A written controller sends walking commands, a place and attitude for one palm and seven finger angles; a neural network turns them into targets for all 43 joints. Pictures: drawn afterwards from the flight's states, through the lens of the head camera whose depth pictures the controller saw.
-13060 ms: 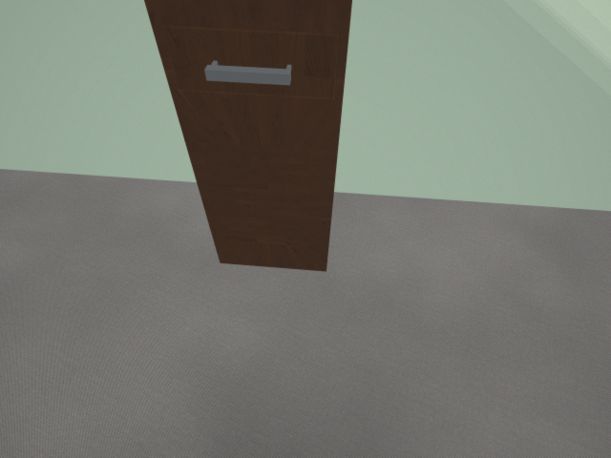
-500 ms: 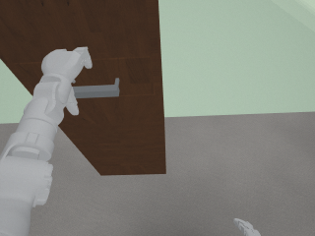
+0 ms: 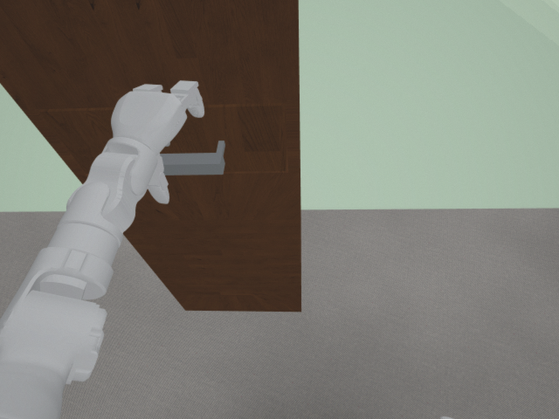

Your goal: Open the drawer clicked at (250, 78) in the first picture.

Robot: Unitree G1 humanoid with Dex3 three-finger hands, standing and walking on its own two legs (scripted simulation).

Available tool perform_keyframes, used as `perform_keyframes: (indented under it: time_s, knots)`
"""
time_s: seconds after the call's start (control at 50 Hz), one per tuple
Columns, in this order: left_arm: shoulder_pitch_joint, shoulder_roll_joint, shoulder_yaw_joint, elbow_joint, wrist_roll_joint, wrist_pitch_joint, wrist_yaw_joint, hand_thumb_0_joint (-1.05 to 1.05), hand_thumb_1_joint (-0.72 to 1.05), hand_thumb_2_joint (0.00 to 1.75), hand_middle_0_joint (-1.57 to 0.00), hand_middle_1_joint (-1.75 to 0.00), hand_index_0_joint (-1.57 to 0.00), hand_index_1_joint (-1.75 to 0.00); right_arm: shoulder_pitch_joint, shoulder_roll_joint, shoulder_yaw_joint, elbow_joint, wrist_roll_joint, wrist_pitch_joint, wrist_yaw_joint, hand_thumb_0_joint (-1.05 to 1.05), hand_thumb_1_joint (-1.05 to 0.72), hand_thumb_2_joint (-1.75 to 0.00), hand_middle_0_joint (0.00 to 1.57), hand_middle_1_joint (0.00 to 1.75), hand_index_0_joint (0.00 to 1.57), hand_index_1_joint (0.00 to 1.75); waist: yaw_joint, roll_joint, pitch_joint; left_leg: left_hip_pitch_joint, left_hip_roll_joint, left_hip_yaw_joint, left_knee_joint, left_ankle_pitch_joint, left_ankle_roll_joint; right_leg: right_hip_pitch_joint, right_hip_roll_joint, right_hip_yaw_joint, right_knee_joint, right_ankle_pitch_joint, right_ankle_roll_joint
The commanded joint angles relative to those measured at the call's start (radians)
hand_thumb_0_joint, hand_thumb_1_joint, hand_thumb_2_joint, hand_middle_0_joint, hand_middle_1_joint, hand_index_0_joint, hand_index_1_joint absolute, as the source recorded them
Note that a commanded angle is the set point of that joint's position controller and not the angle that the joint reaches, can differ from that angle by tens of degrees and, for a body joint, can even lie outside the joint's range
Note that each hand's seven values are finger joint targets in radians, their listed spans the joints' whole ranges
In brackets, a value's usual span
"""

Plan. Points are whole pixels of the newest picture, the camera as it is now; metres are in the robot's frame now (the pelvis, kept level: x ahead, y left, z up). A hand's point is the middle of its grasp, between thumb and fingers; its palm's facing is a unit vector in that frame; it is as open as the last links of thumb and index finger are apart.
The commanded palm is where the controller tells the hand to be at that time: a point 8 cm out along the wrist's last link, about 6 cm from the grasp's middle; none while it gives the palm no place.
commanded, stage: lower the fingers behind the handle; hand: left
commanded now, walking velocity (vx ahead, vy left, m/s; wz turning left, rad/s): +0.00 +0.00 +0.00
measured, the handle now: (168, 155) +0.51 +0.21 +0.07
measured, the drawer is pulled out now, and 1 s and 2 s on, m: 0.00 0.00 0.00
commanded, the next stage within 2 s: close the thumb around the handle in 1.70 s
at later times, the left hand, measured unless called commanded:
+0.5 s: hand (146, 165) +0.45 +0.22 +0.11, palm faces +0.01 -0.04 -1.00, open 13.8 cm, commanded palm +0.44 +0.24 +0.16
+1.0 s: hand (144, 184) +0.45 +0.23 +0.07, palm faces -0.07 +0.00 -1.00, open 13.9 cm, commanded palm +0.44 +0.24 +0.13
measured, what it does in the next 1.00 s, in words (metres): stands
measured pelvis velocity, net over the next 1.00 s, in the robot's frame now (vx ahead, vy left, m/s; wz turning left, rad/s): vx -0.01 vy -0.01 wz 0.02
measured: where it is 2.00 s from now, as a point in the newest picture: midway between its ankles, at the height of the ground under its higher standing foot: outside the picture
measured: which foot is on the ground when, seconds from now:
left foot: down 0.00-1.00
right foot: down 0.00-1.00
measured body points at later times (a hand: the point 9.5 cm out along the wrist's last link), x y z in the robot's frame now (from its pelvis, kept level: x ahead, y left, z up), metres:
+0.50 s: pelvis +0.00 -0.01 -0.01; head +0.07 -0.01 +0.44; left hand +0.44 +0.22 +0.16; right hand +0.09 -0.29 -0.13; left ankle -0.05 +0.09 -0.74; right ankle +0.03 -0.12 -0.74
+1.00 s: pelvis -0.01 -0.01 -0.01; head +0.07 -0.02 +0.43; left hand +0.44 +0.23 +0.13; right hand +0.06 -0.27 -0.14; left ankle -0.05 +0.09 -0.74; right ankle +0.03 -0.12 -0.74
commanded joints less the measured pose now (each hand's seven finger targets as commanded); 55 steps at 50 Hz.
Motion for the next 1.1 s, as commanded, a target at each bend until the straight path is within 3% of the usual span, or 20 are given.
perform_keyframes:
  time_s: [0.0,0.04,0.12,0.22,0.32,0.38,0.42,0.46,0.48,0.5,0.56,0.58,0.6,0.64,0.66,0.76,0.84,0.9,1.0,1.08]
  knots:
    - [-0.443,0.436,0.223,-0.079,-0.014,0.173,0.022,0.0,-0.5,0.3,-0.3,-1.2,-0.3,-1.2,-0.049,-0.125,-0.023,-0.127,0.017,-0.019,-0.029,0.0,-0.9,-0.9,0.2,0.3,0.2,0.3,0.051,-0.154,-0.385,-0.043,-0.001,-0.038,-0.083,0.376,-0.011,0.464,0.011,0.04,-0.01,0.307,-0.021]
    - [-0.418,0.447,0.226,-0.052,-0.014,0.174,-0.005,0.0,-0.5,0.3,-0.3,-1.2,-0.3,-1.2,-0.064,-0.127,-0.018,-0.137,0.022,-0.017,-0.042,0.0,-0.9,-0.9,0.2,0.3,0.2,0.3,0.049,-0.185,-0.364,-0.05,0.0,-0.037,-0.099,0.32,-0.003,0.471,0.005,0.048,-0.027,0.258,-0.014]
    - [-0.402,0.408,0.183,0.005,0.009,0.146,-0.08,0.0,-0.5,0.3,-0.3,-1.2,-0.3,-1.2,-0.041,-0.136,-0.025,-0.147,0.019,-0.023,-0.06,0.0,-0.9,-0.9,0.2,0.3,0.2,0.3,0.009,-0.188,-0.311,-0.04,0.004,-0.035,-0.095,0.263,0.007,0.41,0.003,0.051,-0.046,0.204,-0.011]
    - [-0.458,0.205,0.004,-0.114,-0.021,0.014,-0.184,0.0,-0.5,0.3,-0.3,-1.2,-0.3,-1.2,0.015,-0.13,-0.046,-0.169,0.014,-0.047,-0.059,0.0,-0.9,-0.9,0.2,0.3,0.2,0.3,-0.058,-0.115,-0.301,0.048,-0.005,-0.054,-0.043,0.238,0.018,0.276,0.008,0.051,-0.046,0.169,-0.016]
    - [-0.585,0.241,0.046,-0.241,-0.076,-0.116,-0.174,0.0,-0.5,0.3,-0.3,-1.2,-0.3,-1.2,0.072,-0.132,-0.066,-0.137,-0.002,-0.061,-0.061,0.0,-0.9,-0.9,0.2,0.3,0.2,0.3,-0.078,-0.016,-0.319,0.095,-0.023,-0.087,0.014,0.276,0.009,0.178,0.018,0.045,-0.015,0.161,-0.03]
    - [-0.591,0.338,0.155,-0.246,-0.065,-0.148,-0.087,0.0,-0.5,0.3,-0.3,-1.2,-0.3,-1.2,0.094,-0.132,-0.072,-0.117,-0.008,-0.062,-0.053,0.0,-0.9,-0.9,0.2,0.3,0.2,0.3,-0.051,0.008,-0.38,0.061,-0.027,-0.105,0.037,0.335,-0.003,0.182,0.026,0.038,0.029,0.189,-0.037]
    - [-0.557,0.359,0.184,-0.194,-0.042,-0.129,-0.02,0.0,-0.5,0.3,-0.3,-1.2,-0.3,-1.2,0.1,-0.132,-0.073,-0.106,-0.015,-0.061,-0.039,0.0,-0.9,-0.9,0.2,0.3,0.2,0.3,-0.035,0.006,-0.411,0.031,-0.026,-0.105,0.053,0.389,-0.013,0.19,0.03,0.032,0.054,0.217,-0.04]
    - [-0.52,0.317,0.167,-0.111,-0.018,-0.077,0.035,0.0,-0.5,0.3,-0.3,-1.2,-0.3,-1.2,0.1,-0.127,-0.074,-0.092,-0.018,-0.061,-0.019,0.0,-0.9,-0.9,0.2,0.3,0.2,0.3,-0.028,0.027,-0.382,-0.003,-0.017,-0.099,0.052,0.391,-0.023,0.161,0.03,0.024,0.065,0.212,-0.043]
    - [-0.495,0.345,0.195,-0.076,-0.002,-0.048,0.055,0.0,-0.5,0.3,-0.3,-1.2,-0.3,-1.2,0.1,-0.132,-0.074,-0.087,-0.018,-0.059,-0.011,0.0,-0.9,-0.9,0.2,0.3,0.2,0.3,-0.014,0.024,-0.382,-0.02,-0.012,-0.097,0.049,0.41,-0.029,0.165,0.032,0.019,0.072,0.221,-0.045]
    - [-0.466,0.331,0.183,-0.053,0.01,-0.016,0.065,0.0,-0.5,0.3,-0.3,-1.2,-0.3,-1.2,0.095,-0.132,-0.072,-0.093,-0.02,-0.054,-0.003,0.0,-0.9,-0.9,0.2,0.3,0.2,0.3,0.0,0.038,-0.415,-0.021,-0.01,-0.09,0.052,0.44,-0.031,0.183,0.033,0.018,0.084,0.242,-0.046]
    - [-0.423,0.319,0.173,-0.036,0.035,0.06,0.063,0.0,-0.5,0.3,-0.3,-1.2,-0.3,-1.2,0.094,-0.138,-0.078,-0.102,-0.02,-0.037,0.01,0.0,-0.9,-0.9,0.2,0.3,0.2,0.3,0.005,-0.013,-0.491,-0.008,0.003,-0.079,0.062,0.54,-0.025,0.247,0.033,0.02,0.094,0.331,-0.038]
    - [-0.404,0.313,0.166,-0.033,0.038,0.08,0.058,0.0,-0.5,0.3,-0.3,-1.2,-0.3,-1.2,0.085,-0.139,-0.076,-0.107,-0.018,-0.03,0.014,0.0,-0.9,-0.9,0.2,0.3,0.2,0.3,0.01,-0.019,-0.486,-0.016,0.004,-0.071,0.057,0.529,-0.023,0.258,0.033,0.021,0.088,0.331,-0.036]
    - [-0.408,0.282,0.133,-0.006,0.044,0.102,0.052,0.0,-0.5,0.3,-0.3,-1.2,-0.3,-1.2,0.077,-0.14,-0.074,-0.105,-0.016,-0.022,0.014,0.0,-0.9,-0.9,0.2,0.3,0.2,0.3,-0.009,-0.055,-0.443,-0.034,0.005,-0.067,0.051,0.481,-0.017,0.246,0.035,0.018,0.079,0.312,-0.034]
    - [-0.379,0.311,0.15,0.037,0.046,0.126,0.04,0.0,-0.5,0.3,-0.3,-1.2,-0.3,-1.2,0.068,-0.148,-0.066,-0.108,-0.008,-0.011,0.008,0.0,-0.9,-0.9,0.2,0.3,0.2,0.3,-0.007,-0.116,-0.375,-0.087,0.003,-0.063,0.026,0.399,-0.01,0.26,0.033,0.02,0.061,0.274,-0.03]
    - [-0.343,0.292,0.136,0.076,0.045,0.14,0.029,0.0,-0.5,0.3,-0.3,-1.2,-0.3,-1.2,0.061,-0.146,-0.062,-0.114,-0.003,-0.005,0.003,0.0,-0.9,-0.9,0.2,0.3,0.2,0.3,-0.007,-0.146,-0.332,-0.104,0.0,-0.061,0.011,0.349,-0.006,0.256,0.033,0.016,0.051,0.238,-0.03]
    - [-0.354,0.32,0.127,0.11,0.036,0.118,-0.028,0.0,-0.5,0.3,-0.3,-1.2,-0.3,-1.2,0.047,-0.146,-0.046,-0.143,0.008,-0.007,-0.033,0.0,-0.9,-0.9,0.2,0.3,0.2,0.3,-0.024,-0.179,-0.252,-0.147,-0.005,-0.052,-0.016,0.171,0.008,0.246,0.021,0.037,0.013,0.105,-0.022]
    - [-0.442,0.357,0.161,-0.024,0.024,-0.017,-0.044,0.0,-0.5,0.3,-0.3,-1.2,-0.3,-1.2,0.077,-0.137,-0.056,-0.163,-0.001,-0.034,-0.051,0.0,-0.9,-0.9,0.2,0.3,0.2,0.3,-0.038,-0.102,-0.346,-0.095,-0.009,-0.068,0.015,0.175,0.017,0.237,0.021,0.054,0.032,0.106,-0.022]
    - [-0.498,0.318,0.152,-0.14,0.025,-0.109,-0.003,0.0,-0.5,0.3,-0.3,-1.2,-0.3,-1.2,0.11,-0.121,-0.076,-0.15,-0.018,-0.054,-0.049,0.0,-0.9,-0.9,0.2,0.3,0.2,0.3,-0.044,-0.001,-0.424,-0.015,-0.012,-0.082,0.056,0.268,0.01,0.183,0.03,0.051,0.063,0.158,-0.032]
    - [-0.449,0.3,0.164,-0.044,0.029,-0.085,0.077,0.0,-0.5,0.3,-0.3,-1.2,-0.3,-1.2,0.142,-0.131,-0.086,-0.105,-0.023,-0.061,-0.028,0.0,-0.9,-0.9,0.2,0.3,0.2,0.3,-0.053,-0.014,-0.386,-0.056,-0.01,-0.092,0.088,0.303,-0.005,0.102,0.039,0.032,0.088,0.165,-0.034]
    - [-0.453,0.264,0.145,-0.06,0.046,-0.039,0.124,0.0,-0.5,0.3,-0.3,-1.2,-0.3,-1.2,0.154,-0.132,-0.1,-0.084,-0.031,-0.055,-0.006,0.0,-0.9,-0.9,0.2,0.3,0.2,0.3,-0.046,0.024,-0.485,-0.004,-0.005,-0.093,0.117,0.457,-0.014,0.114,0.042,0.026,0.113,0.254,-0.036]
